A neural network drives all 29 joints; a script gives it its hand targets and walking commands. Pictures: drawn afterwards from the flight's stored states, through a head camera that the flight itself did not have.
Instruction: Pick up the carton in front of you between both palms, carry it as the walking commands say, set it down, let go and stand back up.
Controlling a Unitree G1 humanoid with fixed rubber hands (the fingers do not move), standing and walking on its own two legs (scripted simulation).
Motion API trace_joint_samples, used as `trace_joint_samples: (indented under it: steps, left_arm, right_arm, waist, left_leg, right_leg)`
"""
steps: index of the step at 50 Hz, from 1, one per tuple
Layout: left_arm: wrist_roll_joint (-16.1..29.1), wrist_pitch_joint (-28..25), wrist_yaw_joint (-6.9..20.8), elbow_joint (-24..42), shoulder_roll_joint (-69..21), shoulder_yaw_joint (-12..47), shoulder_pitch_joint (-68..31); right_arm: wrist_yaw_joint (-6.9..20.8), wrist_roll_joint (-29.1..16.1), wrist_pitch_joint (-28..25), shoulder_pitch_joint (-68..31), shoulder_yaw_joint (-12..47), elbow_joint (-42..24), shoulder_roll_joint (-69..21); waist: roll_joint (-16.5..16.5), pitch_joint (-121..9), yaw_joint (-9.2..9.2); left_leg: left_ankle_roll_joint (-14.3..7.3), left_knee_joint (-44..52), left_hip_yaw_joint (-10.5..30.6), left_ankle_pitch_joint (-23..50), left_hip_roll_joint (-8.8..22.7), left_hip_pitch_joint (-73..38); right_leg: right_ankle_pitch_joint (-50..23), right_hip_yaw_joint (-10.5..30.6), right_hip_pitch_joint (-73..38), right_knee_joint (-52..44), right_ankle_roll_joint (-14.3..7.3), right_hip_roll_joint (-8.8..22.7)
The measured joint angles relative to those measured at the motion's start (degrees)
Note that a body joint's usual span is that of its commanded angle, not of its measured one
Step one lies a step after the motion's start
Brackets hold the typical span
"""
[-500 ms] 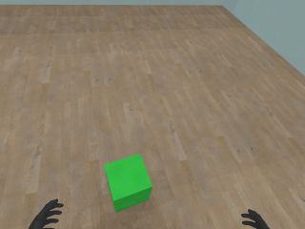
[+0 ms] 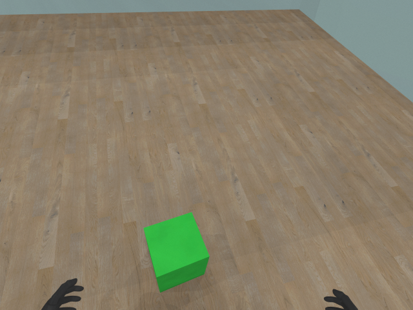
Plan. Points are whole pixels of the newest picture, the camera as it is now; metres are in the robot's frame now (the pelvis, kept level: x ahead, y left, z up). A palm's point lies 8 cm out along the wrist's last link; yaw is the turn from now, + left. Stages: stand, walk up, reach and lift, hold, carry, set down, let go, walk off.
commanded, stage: stand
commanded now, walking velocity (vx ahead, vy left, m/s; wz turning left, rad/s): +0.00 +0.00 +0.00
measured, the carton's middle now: (175, 252) +0.43 +0.08 -0.65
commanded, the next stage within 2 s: none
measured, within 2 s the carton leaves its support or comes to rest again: neither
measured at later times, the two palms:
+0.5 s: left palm out of the picture +0.07 +0.30 -0.11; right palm out of the picture +0.08 -0.31 -0.09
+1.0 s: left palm out of the picture +0.06 +0.30 -0.11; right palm out of the picture +0.07 -0.32 -0.09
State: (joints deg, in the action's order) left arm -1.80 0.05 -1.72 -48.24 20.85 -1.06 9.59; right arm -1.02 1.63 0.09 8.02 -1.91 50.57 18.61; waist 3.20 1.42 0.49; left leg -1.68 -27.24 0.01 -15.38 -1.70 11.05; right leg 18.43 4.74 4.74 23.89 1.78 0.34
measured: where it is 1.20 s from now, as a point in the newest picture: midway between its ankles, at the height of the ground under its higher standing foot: outside the picture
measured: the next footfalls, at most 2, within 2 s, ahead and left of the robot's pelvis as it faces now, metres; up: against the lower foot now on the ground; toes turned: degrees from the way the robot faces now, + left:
none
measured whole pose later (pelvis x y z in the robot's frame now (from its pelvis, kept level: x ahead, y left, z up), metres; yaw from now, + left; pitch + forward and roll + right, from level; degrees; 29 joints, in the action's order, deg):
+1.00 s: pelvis -0.02 -0.01 +0.01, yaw +1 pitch -2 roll +0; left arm -1.2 -0.7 -0.8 -57.3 22.4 -0.4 8.2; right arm -0.5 0.8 -0.6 6.1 -0.4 59.6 21.4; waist 1.8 2.2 0.5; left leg -1.0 -21.9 1.4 -10.5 -1.3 9.2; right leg 13.9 3.3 2.6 18.7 1.5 0.3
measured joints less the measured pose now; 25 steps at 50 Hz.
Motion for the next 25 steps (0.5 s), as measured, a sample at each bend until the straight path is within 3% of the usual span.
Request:
trace_joint_samples:
  steps: [25]
  left_arm:
    - [0.2, -0.6, 0.6, -6.2, 1.1, 0.5, -0.2]
  right_arm:
    - [0.4, -0.4, -0.4, -0.6, 0.9, 6.5, 1.9]
  waist:
    - [-0.8, 0.4, 0.04]
  left_leg:
    - [0.5, 4.0, 0.7, 3.6, 0.4, -1.6]
  right_leg:
    - [-3.4, -0.7, -1.6, -3.9, -0.2, -0.1]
